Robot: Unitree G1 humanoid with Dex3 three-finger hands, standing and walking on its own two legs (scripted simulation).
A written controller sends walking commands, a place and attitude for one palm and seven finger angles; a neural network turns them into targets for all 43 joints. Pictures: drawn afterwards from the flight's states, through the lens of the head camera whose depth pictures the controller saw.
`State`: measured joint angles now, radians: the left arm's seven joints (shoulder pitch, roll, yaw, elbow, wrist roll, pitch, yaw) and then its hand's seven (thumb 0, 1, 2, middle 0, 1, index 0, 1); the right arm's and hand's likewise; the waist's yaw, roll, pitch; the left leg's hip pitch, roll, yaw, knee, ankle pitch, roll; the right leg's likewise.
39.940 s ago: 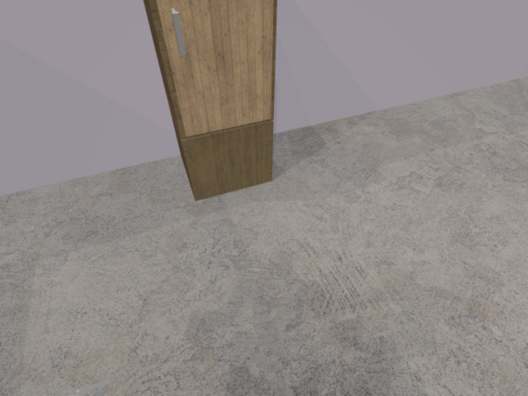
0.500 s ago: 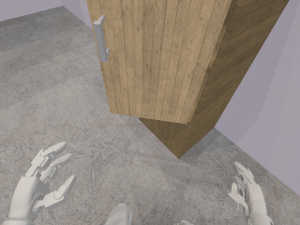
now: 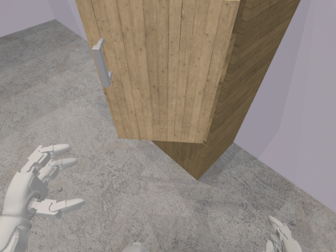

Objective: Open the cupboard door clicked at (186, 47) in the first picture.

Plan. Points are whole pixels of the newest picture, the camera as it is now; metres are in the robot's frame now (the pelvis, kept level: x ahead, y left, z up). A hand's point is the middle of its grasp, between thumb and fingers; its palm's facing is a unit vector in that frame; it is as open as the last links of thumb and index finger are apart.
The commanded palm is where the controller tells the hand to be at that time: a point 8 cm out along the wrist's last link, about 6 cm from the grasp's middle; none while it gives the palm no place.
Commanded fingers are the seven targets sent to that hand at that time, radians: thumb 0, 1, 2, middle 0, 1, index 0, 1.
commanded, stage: raise the hand with hooked fingers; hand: left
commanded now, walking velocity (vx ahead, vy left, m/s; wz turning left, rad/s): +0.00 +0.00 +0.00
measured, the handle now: (104, 63) +0.58 +0.22 +0.12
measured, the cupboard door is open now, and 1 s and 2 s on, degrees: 41 41 41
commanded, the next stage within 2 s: move the hooked fingers beside the handle in 1.10 s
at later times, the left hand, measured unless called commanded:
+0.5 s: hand (32, 151) +0.28 +0.29 +0.13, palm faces +0.03 -1.00 -0.06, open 13.9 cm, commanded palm +0.25 +0.33 +0.14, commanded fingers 0.00 -0.50 0.30 -0.30 -1.20 -0.30 -1.20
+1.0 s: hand (42, 139) +0.30 +0.27 +0.14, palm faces +0.03 -1.00 -0.05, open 14.0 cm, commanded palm +0.27 +0.32 +0.14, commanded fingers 0.00 -0.50 0.30 -0.30 -1.20 -0.30 -1.20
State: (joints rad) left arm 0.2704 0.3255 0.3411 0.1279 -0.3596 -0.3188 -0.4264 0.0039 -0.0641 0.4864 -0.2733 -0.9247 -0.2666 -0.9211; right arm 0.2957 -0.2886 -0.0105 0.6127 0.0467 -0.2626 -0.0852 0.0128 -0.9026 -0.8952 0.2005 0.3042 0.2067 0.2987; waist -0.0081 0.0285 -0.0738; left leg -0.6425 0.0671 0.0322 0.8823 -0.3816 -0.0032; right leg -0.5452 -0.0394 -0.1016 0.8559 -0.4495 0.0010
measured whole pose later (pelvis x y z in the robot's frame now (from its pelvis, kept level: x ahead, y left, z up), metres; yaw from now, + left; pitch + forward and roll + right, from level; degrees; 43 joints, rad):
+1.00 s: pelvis +0.01 +0.00 +0.03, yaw +0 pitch +3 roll -1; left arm -0.08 0.43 0.44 0.35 -0.33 -0.12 -0.48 -0.01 -0.50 0.30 -0.30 -1.20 -0.30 -1.20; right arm 0.28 -0.28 0.04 0.60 0.06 -0.21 -0.11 0.01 -0.90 -0.90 0.20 0.30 0.21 0.30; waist 0.00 0.03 -0.03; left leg -0.41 0.06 0.05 0.66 -0.30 -0.01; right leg -0.32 -0.03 -0.10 0.63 -0.36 0.00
